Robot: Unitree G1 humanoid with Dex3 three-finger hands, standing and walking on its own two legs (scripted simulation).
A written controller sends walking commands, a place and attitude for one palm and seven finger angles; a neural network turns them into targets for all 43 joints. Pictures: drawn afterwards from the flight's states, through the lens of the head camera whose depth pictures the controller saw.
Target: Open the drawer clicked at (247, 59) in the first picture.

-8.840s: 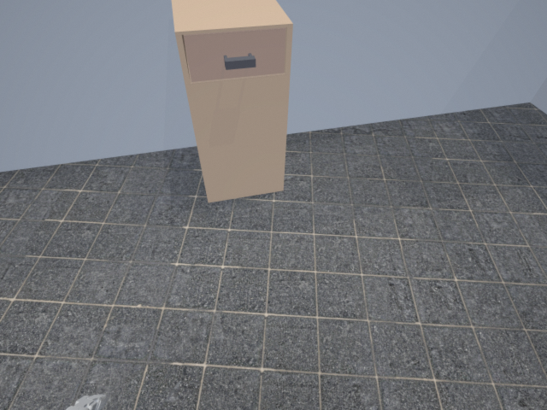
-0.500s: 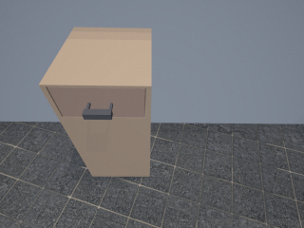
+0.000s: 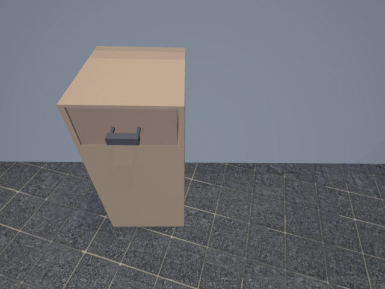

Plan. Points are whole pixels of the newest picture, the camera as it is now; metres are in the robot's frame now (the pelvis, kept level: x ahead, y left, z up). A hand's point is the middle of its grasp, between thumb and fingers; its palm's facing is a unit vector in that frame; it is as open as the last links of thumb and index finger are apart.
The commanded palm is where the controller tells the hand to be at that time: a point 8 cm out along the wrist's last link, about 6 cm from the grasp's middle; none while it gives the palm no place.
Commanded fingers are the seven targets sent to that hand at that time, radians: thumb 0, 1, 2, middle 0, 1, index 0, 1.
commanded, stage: come to a stop and stand still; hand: left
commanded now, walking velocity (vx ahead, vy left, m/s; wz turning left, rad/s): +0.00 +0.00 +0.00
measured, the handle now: (124, 134) +0.58 +0.25 -0.04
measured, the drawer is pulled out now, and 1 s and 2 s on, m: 0.00 0.00 0.00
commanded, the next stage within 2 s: look again from close up in 0.32 s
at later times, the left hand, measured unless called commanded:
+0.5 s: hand out of the picture -0.07 +0.16 -0.18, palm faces +0.05 -0.99 -0.14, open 7.4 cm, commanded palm none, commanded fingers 0.00 0.90 0.90 -0.20 -0.30 -0.20 -0.30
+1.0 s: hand out of the picture -0.01 +0.17 -0.17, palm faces +0.04 -0.99 -0.15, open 7.3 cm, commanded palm none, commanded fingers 0.00 0.90 0.90 -0.20 -0.30 -0.20 -0.30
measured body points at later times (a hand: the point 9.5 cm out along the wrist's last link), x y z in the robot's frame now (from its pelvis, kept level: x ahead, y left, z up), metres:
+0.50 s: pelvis -0.02 +0.01 +0.00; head -0.02 +0.02 +0.45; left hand -0.07 +0.21 -0.16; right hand -0.06 -0.20 -0.16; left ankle +0.01 +0.09 -0.74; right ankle +0.03 -0.12 -0.74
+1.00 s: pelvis +0.01 +0.02 +0.00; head +0.01 +0.02 +0.45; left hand -0.01 +0.22 -0.16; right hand +0.00 -0.20 -0.15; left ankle +0.01 +0.09 -0.74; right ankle +0.03 -0.12 -0.74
